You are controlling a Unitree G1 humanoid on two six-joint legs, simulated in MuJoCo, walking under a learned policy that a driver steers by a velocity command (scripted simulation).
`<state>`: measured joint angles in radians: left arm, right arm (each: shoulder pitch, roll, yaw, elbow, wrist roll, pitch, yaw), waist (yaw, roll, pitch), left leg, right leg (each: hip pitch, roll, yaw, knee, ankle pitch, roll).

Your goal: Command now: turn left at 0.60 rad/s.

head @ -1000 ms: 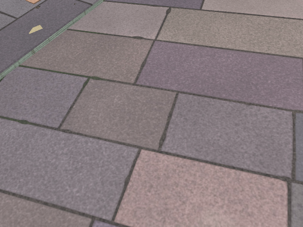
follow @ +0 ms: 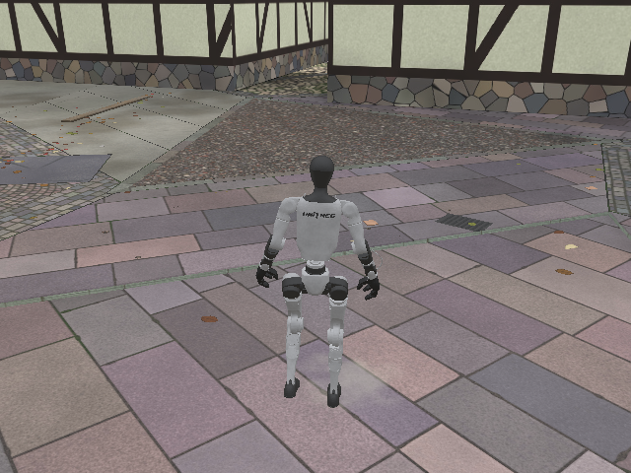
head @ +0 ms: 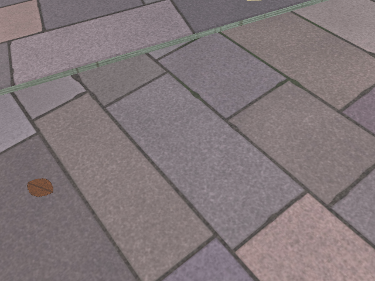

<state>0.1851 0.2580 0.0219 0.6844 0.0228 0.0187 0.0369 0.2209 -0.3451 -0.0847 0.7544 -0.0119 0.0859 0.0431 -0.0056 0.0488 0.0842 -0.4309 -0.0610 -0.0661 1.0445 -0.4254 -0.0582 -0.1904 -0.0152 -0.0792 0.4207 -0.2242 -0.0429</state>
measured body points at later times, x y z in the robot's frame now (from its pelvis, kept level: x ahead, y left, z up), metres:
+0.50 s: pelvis +0.04 +0.05 +0.01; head +0.04 +0.08 +0.45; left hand +0.08 +0.36 -0.11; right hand +0.17 -0.21 -0.10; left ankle -0.02 +0.11 -0.74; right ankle +0.12 -0.09 -0.69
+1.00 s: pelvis +0.27 +0.06 +0.00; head +0.30 +0.05 +0.45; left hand +0.18 +0.31 -0.12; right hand +0.46 -0.14 -0.13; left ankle +0.28 +0.22 -0.67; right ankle +0.24 -0.03 -0.74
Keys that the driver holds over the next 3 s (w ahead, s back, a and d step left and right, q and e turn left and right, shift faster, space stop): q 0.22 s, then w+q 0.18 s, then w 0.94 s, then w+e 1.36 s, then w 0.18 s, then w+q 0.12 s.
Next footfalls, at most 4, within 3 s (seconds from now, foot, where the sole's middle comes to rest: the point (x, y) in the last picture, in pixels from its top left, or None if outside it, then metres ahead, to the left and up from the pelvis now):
0.20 left None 0.02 0.12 -0.78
0.72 right None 0.27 -0.01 -0.78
1.22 left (138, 263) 0.52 0.26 -0.78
1.80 right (162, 185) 0.84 0.19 -0.78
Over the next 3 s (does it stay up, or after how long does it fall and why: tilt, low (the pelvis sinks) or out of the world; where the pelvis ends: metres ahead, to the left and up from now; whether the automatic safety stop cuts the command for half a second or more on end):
stays up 1.28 0.12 0.00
